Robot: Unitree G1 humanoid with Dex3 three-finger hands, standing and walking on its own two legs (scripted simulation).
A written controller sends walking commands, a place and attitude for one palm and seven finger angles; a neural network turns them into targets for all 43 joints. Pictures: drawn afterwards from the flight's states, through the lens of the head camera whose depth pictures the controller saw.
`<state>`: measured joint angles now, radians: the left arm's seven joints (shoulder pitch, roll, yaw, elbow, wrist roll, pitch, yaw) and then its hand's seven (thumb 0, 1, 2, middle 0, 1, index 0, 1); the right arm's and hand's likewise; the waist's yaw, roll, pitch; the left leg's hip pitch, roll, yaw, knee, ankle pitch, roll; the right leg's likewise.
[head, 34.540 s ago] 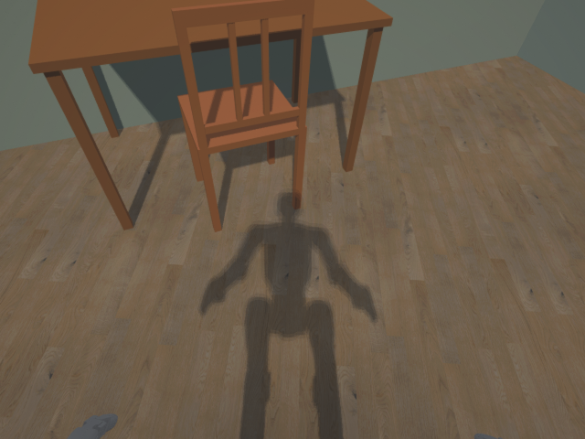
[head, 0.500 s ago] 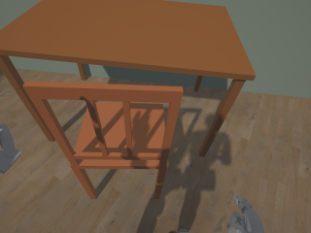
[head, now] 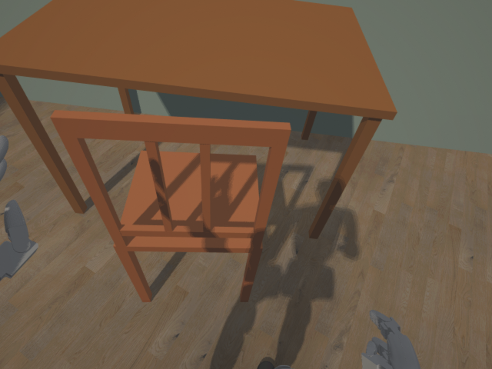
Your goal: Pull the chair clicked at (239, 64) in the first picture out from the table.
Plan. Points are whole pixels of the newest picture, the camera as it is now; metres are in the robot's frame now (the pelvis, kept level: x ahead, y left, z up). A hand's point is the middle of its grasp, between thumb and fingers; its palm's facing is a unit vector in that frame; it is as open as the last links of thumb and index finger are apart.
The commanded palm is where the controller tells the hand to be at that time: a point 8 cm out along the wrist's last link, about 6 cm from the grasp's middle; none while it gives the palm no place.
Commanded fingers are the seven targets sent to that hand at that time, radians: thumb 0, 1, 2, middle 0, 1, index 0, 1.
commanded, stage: step back with the hand held close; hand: left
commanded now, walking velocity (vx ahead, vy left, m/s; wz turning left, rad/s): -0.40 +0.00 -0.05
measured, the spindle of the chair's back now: (161, 191) +0.48 +0.20 -0.06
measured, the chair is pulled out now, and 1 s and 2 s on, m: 0.20 0.20 0.20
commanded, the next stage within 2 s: stop stepping back and stand still in 0.38 s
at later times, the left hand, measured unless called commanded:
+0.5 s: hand out of the picture +0.14 +0.26 +0.18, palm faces +0.31 -0.80 -0.51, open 7.4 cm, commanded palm +0.07 +0.30 +0.19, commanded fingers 0.00 0.90 0.90 -0.20 -0.30 -0.20 -0.30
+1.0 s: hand out of the picture +0.06 +0.29 +0.17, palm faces +0.44 -0.82 -0.36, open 7.4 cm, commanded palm +0.00 +0.31 +0.19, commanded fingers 0.00 0.90 0.90 -0.20 -0.30 -0.20 -0.30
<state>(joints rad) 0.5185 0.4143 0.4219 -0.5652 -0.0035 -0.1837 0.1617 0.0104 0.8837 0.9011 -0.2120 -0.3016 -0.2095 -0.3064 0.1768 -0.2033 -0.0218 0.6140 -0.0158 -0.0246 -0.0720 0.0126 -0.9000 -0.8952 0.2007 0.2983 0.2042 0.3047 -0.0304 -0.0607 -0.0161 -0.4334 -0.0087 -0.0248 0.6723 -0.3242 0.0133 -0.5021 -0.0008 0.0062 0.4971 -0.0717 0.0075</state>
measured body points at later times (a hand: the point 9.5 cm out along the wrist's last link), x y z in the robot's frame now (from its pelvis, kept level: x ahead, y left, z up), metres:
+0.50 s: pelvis -0.08 +0.01 +0.01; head -0.06 +0.04 +0.46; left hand +0.12 +0.30 +0.20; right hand +0.09 -0.25 -0.05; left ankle -0.03 +0.10 -0.72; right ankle -0.04 -0.12 -0.72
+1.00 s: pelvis -0.16 +0.02 +0.00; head -0.20 +0.05 +0.45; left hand +0.03 +0.33 +0.19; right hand -0.05 -0.24 -0.07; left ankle -0.09 +0.10 -0.72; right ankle -0.16 -0.10 -0.71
